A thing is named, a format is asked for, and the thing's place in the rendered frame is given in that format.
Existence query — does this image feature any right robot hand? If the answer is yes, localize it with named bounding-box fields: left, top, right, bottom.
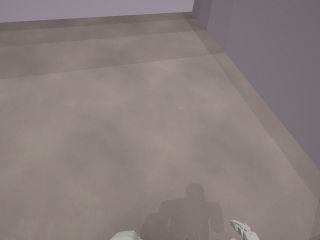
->
left=230, top=219, right=260, bottom=240

